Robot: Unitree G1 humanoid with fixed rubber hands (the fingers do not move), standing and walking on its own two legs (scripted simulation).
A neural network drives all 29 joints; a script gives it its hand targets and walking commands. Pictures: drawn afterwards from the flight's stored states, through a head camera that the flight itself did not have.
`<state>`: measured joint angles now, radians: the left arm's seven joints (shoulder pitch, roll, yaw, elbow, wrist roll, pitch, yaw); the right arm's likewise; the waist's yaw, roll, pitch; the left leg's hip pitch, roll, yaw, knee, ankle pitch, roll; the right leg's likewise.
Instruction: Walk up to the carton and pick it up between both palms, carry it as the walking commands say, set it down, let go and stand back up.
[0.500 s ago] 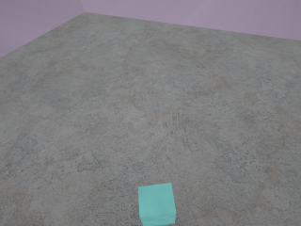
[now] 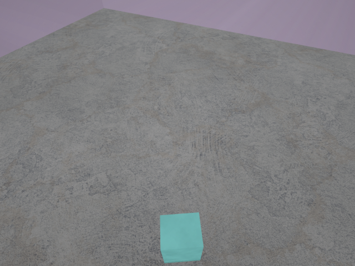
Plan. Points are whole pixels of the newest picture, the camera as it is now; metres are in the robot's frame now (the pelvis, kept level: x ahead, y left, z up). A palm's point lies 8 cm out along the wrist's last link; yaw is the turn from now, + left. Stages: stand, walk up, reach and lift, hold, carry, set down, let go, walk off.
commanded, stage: walk up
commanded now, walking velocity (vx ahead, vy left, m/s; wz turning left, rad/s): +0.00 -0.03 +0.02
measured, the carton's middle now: (181, 238) +0.38 +0.02 -0.65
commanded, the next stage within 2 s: none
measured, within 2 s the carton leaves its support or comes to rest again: neither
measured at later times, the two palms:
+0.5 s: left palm out of the picture -0.03 +0.23 -0.14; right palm out of the picture -0.03 -0.22 -0.14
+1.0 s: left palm out of the picture -0.03 +0.23 -0.14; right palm out of the picture -0.02 -0.22 -0.14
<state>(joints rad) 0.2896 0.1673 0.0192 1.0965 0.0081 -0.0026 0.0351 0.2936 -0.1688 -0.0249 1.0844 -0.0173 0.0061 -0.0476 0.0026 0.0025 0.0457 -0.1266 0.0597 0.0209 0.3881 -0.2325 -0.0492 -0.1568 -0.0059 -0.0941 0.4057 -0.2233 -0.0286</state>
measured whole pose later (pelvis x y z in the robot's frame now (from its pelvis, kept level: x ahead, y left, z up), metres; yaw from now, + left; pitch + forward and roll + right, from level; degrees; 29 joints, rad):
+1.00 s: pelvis -0.01 +0.01 +0.00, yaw +1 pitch -1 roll +0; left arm 0.32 0.16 0.01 1.09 0.01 -0.01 0.03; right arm 0.31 -0.16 -0.03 1.07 -0.02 -0.01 -0.04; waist 0.00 0.00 0.03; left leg -0.16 0.04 0.01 0.38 -0.21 -0.04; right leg -0.18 -0.02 -0.10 0.39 -0.20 -0.02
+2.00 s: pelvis -0.01 +0.01 +0.00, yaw +2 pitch -1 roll +0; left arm 0.31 0.19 0.01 1.10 0.01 -0.01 0.03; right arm 0.28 -0.19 -0.03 1.06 -0.02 -0.02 -0.04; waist 0.00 0.00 0.03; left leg -0.17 0.03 0.00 0.40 -0.21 -0.03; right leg -0.18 -0.03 -0.11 0.40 -0.20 -0.01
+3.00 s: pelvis -0.01 +0.01 +0.00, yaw +3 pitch -1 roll +0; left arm 0.31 0.18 0.02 1.10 0.01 -0.01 0.03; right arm 0.28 -0.17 -0.02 1.06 -0.02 -0.01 -0.04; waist 0.00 0.00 0.03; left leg -0.18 0.03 -0.02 0.41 -0.21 -0.03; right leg -0.18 -0.04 -0.13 0.41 -0.21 -0.01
